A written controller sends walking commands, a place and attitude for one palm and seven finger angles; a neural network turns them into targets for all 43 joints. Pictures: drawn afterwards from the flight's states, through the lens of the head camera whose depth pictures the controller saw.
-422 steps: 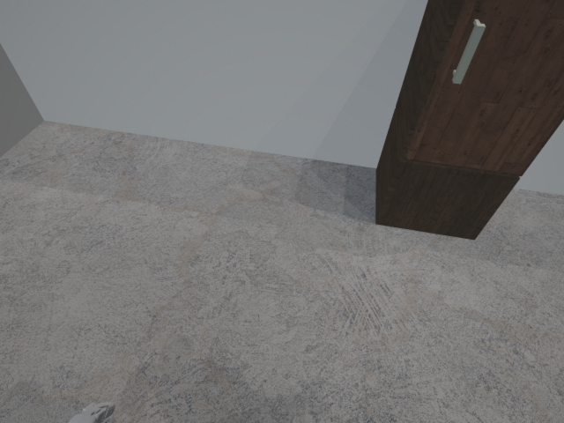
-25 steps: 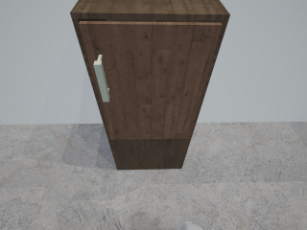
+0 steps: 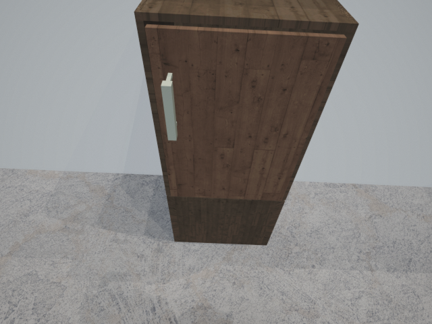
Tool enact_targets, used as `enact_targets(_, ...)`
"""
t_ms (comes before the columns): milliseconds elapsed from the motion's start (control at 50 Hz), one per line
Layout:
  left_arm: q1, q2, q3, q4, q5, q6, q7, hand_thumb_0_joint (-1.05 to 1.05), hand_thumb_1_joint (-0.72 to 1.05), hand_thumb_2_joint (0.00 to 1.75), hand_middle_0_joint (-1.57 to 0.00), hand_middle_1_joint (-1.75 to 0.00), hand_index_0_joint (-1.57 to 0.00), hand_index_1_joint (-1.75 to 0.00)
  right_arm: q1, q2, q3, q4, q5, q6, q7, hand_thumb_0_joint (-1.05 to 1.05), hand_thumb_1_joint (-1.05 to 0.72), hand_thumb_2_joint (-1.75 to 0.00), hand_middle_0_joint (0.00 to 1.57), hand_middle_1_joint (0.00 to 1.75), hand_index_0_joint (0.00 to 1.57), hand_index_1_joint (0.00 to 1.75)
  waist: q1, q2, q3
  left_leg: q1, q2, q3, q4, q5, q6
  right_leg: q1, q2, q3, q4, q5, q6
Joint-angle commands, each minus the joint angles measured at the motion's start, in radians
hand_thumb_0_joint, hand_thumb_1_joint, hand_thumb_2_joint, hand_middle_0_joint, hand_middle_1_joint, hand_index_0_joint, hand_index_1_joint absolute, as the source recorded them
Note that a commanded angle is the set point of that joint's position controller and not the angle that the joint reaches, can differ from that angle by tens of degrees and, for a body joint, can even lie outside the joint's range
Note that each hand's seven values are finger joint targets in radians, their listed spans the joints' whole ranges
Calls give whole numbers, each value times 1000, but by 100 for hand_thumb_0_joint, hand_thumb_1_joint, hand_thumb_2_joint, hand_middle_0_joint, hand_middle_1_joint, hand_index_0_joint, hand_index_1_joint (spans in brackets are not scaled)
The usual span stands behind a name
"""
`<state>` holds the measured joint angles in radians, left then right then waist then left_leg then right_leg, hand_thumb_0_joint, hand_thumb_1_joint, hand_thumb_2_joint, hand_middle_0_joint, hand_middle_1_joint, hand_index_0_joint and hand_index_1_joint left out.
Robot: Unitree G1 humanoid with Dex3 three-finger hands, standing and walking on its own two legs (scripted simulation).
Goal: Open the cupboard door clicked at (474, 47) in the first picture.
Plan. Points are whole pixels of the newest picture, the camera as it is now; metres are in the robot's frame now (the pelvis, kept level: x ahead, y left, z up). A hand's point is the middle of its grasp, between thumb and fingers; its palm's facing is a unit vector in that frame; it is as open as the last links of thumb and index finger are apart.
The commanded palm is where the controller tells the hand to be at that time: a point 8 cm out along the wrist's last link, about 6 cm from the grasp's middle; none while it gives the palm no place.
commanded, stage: come to a stop and stand still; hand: left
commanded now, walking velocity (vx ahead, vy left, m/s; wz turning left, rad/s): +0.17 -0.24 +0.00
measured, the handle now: (171, 107) +0.57 +0.14 +0.09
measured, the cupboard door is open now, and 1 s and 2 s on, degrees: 0 0 0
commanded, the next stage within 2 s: look again from close up in 1.40 s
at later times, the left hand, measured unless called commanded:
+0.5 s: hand out of the picture +0.00 +0.17 -0.15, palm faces -0.06 -0.98 -0.21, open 7.4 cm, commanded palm none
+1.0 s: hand out of the picture -0.01 +0.14 -0.15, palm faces -0.02 -0.98 -0.20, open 7.3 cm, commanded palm none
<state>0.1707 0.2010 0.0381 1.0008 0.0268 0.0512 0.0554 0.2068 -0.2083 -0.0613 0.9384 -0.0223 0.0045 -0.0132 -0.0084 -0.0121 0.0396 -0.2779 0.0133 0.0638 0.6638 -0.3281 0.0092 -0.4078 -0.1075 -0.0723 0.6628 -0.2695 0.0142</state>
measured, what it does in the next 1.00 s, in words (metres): steps on the spot: right foot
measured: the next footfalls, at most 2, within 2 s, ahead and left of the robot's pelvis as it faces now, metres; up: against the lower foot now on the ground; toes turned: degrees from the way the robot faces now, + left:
right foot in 0.44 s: +0.02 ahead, -0.12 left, +0.00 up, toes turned -5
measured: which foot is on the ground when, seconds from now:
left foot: down 0.00-1.00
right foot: up 0.00-0.42, down 0.44-1.00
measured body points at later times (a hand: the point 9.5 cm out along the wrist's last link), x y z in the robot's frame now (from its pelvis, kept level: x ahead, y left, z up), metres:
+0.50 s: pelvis -0.04 +0.00 +0.01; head -0.04 -0.02 +0.46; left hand +0.01 +0.22 -0.13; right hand -0.07 -0.26 -0.15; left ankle +0.00 +0.09 -0.71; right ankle -0.02 -0.11 -0.72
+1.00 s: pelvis -0.02 -0.03 +0.02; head -0.02 -0.04 +0.47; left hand -0.01 +0.19 -0.13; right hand -0.02 -0.25 -0.14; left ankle +0.01 +0.09 -0.72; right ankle -0.02 -0.11 -0.72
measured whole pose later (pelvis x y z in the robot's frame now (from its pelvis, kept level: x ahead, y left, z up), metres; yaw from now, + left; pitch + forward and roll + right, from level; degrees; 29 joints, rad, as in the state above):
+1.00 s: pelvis -0.02 -0.03 +0.02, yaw -2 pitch -1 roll +1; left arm 0.31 0.14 -0.01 1.08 0.02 -0.01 0.02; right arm 0.29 -0.16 0.01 1.08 -0.02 -0.02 -0.03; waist 0.00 0.02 0.01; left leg -0.21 0.01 0.04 0.43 -0.20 0.00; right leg -0.19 0.02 -0.06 0.45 -0.24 -0.05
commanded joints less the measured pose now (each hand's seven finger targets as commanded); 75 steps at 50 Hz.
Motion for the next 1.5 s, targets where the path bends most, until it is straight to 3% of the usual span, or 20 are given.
enact_targets(0,40,73,17,-94,14,10,-26,0,90,90,-20,-30,-20,-30,20,-154,-8,-115,-24,-3,-20,0,-90,-90,20,30,20,30,1,259,67,-161,258,-323,-455,-110,112,-74,86,77,298,-163,-31)
enact_targets(20,57,79,22,-94,18,8,-38,0,90,90,-20,-30,-20,-30,21,-166,-5,-116,-24,-1,-19,0,-90,-90,20,30,20,30,10,162,127,-192,255,-317,-455,-183,119,-114,92,93,365,-121,-30)
enact_targets(80,91,76,26,-110,18,-10,-63,0,90,90,-20,-30,-20,-30,77,-170,-1,-111,-23,-18,-19,0,-90,-90,20,30,20,30,12,44,157,-128,276,-310,-477,-199,145,-207,82,93,415,-52,-31)
enact_targets(240,94,68,23,-141,11,-13,-81,0,90,90,-20,-30,-20,-30,170,-178,-9,-82,-17,-41,-42,0,-90,-90,20,30,20,30,-27,52,-34,150,326,-310,-434,84,187,-197,58,103,207,-94,-23)
enact_targets(300,109,43,15,-131,7,-17,-81,0,90,90,-20,-30,-20,-30,154,-192,-12,-70,-19,-33,-36,0,-90,-90,20,30,20,30,-28,85,-70,90,306,-276,-420,5,179,-64,76,66,83,-150,-34)
enact_targets(360,197,23,9,-94,6,-30,-75,0,90,90,-20,-30,-20,-30,127,-178,-9,-51,-14,-18,-25,0,-90,-90,20,30,20,30,14,79,-64,-70,238,-215,-366,-160,128,164,117,22,-138,-61,-46)
enact_targets(380,233,37,10,-78,9,-33,-69,0,90,90,-20,-30,-20,-30,122,-154,-3,-46,-11,-13,-20,0,-90,-90,20,30,20,30,27,18,-45,-160,181,-162,-322,-221,89,254,107,53,-219,-64,-56)
enact_targets(400,258,69,13,-72,12,-38,-58,0,90,90,-20,-30,-20,-30,119,-112,7,-49,-6,-11,-15,0,-90,-90,20,30,20,30,40,-94,-30,-259,98,-88,-197,-238,50,306,10,221,-305,-196,-101)
enact_targets(420,269,119,18,-69,10,-44,-46,0,90,90,-20,-30,-20,-30,102,-58,25,-63,-1,-11,-11,0,-90,-90,20,30,20,30,42,-238,-2,-325,-6,23,-24,-189,11,278,-137,440,-437,-367,-175)
enact_targets(440,232,140,21,-85,1,-48,-36,0,90,90,-20,-30,-20,-30,81,-57,26,-66,-3,-4,-7,0,-90,-90,20,30,20,30,32,-160,4,-260,1,-7,93,-187,10,185,-218,472,-507,-367,-224)
enact_targets(500,98,104,16,-94,-5,-66,-26,0,90,90,-20,-30,-20,-30,158,-39,26,0,-2,3,0,0,-90,-90,20,30,20,30,-33,-122,12,-147,25,-42,174,-87,12,75,-125,325,-465,-208,-208)
enact_targets(540,75,90,12,-85,-3,-66,-24,0,90,90,-20,-30,-20,-30,206,-7,35,31,2,1,0,0,-90,-90,20,30,20,30,-50,-78,35,-28,17,-16,7,-33,2,22,-75,228,-430,-179,-178)
enact_targets(580,96,85,5,-63,-10,-62,-32,0,90,90,-20,-30,-20,-30,233,4,46,57,1,-14,-3,0,-90,-90,20,30,20,30,-36,-8,44,83,6,-36,-215,72,-4,-3,-24,186,-332,-174,-128)
enact_targets(620,156,41,-6,-42,-21,-60,-40,0,90,90,-20,-30,-20,-30,207,-55,43,51,-6,-35,-16,0,-90,-90,20,30,20,30,5,175,40,14,134,-222,-369,34,39,54,66,128,-223,-83,-76)
enact_targets(640,169,35,-7,-44,-19,-62,-42,0,90,90,-20,-30,-20,-30,184,-88,36,35,-4,-38,-22,0,-90,-90,20,30,20,30,22,168,31,-60,186,-274,-406,-10,70,144,76,91,-204,-31,-61)
enact_targets(700,168,37,-13,-13,-10,-57,-41,0,90,90,-20,-30,-20,-30,129,-75,40,47,-1,-34,-21,0,-90,-90,20,30,20,30,34,161,72,-147,137,-229,-433,-126,52,216,68,106,-215,-10,-65)
enact_targets(800,172,42,-23,12,-15,-77,-38,0,90,90,-20,-30,-20,-30,157,-45,52,73,7,-42,-22,0,-90,-90,20,30,20,30,12,-16,-16,-8,89,-137,-321,110,31,228,22,162,-298,79,-70)
enact_targets(860,155,43,-27,19,-15,-82,-34,0,90,90,-20,-30,-20,-30,164,-36,56,98,10,-39,-22,0,-90,-90,20,30,20,30,-5,-58,-11,46,81,-109,-297,170,19,195,7,167,-326,90,-70)
enact_targets(1120,189,47,-31,62,-18,-85,-26,0,90,90,-20,-30,-20,-30,128,-25,65,139,12,-34,-24,0,-90,-90,20,30,20,30,6,17,16,72,76,-93,-303,198,4,207,-2,170,-354,124,-72)
enact_targets(1480,199,38,-29,68,-17,-82,-22,0,90,90,-20,-30,-20,-30,155,-12,69,164,11,-34,-29,0,-90,-90,20,30,20,30,15,-2,43,61,81,-90,-315,210,1,232,4,149,-356,143,-71)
